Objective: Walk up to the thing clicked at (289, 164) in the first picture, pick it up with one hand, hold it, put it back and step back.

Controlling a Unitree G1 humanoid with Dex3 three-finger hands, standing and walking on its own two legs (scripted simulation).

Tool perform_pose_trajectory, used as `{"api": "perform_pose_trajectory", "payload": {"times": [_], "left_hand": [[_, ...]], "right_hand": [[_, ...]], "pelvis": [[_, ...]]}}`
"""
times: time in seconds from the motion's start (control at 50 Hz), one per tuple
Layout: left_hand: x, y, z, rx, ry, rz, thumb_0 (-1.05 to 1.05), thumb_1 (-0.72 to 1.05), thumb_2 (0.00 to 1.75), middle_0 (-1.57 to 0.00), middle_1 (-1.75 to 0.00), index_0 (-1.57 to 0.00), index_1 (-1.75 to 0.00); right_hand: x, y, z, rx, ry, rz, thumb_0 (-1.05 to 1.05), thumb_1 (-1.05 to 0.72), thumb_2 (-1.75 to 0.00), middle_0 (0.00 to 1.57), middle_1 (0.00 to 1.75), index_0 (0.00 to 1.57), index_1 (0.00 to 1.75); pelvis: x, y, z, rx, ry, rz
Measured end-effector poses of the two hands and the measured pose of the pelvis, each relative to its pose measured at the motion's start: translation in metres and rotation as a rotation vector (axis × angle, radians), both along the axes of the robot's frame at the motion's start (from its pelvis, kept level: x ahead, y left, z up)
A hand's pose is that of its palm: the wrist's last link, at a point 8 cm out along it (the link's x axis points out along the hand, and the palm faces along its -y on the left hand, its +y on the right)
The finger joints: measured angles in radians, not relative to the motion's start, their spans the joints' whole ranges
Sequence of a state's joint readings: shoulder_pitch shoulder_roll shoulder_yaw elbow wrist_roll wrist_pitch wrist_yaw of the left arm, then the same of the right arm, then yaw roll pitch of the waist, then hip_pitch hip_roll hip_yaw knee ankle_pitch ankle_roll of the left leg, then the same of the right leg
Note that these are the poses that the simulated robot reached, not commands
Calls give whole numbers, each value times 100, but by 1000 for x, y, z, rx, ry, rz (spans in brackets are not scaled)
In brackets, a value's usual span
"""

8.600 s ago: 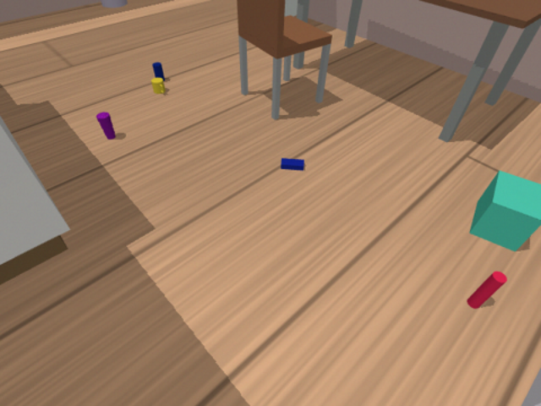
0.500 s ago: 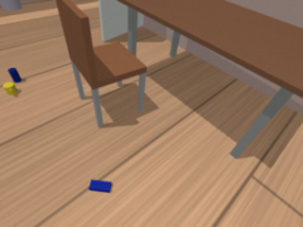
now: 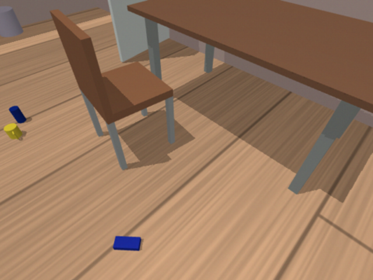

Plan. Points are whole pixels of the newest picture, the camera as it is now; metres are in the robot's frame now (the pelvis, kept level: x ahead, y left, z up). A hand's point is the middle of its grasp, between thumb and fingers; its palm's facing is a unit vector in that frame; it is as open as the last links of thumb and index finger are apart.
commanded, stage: stand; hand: left
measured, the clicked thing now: (127, 243) +0.48 +0.31 -0.75
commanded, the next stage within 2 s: none
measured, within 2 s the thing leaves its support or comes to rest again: neither
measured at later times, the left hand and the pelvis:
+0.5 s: hand out of the picture +0.10 +0.28 -0.15, palm faces -0.05 -0.94 -0.34, open 7.4 cm; pelvis +0.01 +0.03 +0.01, yaw -1 degrees
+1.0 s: hand out of the picture +0.06 +0.27 -0.15, palm faces -0.05 -0.94 -0.33, open 7.4 cm; pelvis +0.00 +0.03 +0.01, yaw -1 degrees
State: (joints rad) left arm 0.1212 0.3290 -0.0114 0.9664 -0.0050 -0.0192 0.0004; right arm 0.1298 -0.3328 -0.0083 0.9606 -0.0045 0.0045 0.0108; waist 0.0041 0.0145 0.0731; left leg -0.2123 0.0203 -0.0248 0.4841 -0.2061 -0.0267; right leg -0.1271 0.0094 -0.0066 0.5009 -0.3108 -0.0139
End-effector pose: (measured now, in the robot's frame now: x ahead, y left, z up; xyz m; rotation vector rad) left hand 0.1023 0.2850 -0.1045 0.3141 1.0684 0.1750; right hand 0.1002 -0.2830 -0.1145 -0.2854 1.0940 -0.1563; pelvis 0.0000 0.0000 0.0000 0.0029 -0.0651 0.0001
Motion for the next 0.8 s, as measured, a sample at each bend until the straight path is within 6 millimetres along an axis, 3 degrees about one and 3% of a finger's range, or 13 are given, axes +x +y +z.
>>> {"api": "perform_pose_trajectory", "payload": {"times": [0.1, 0.2, 0.46, 0.8], "left_hand": [[14, 2, -4, -26, 23, -31, 1, 90, 90, -21, -30, -20, -30], [14, 12, -6, -27, 64, -24, 1, 90, 90, -21, -30, -20, -30], [-6, 39, -5, 7, 145, 14, 1, 91, 90, -20, -30, -20, -30], [-35, 38, -7, -1, 185, 32, 1, 91, 90, -20, -30, -20, -30]], "right_hand": [[0, 1, 9, -17, 13, -20, 1, -90, -90, 21, 30, 20, 30], [-8, -2, 13, -47, 59, -43, 1, -90, -90, 21, 30, 20, 30], [-16, 7, 11, -54, 101, -62, 1, -90, -90, 20, 30, 20, 30], [-19, 15, 9, -32, 101, -55, 1, -90, -90, 21, 30, 20, 30]], "pelvis": [[7, 6, 5, -4, 14, -8], [10, 13, 8, -7, 23, -14], [9, 26, 11, -7, 27, -22], [2, 28, 12, -6, 28, -20]]}}
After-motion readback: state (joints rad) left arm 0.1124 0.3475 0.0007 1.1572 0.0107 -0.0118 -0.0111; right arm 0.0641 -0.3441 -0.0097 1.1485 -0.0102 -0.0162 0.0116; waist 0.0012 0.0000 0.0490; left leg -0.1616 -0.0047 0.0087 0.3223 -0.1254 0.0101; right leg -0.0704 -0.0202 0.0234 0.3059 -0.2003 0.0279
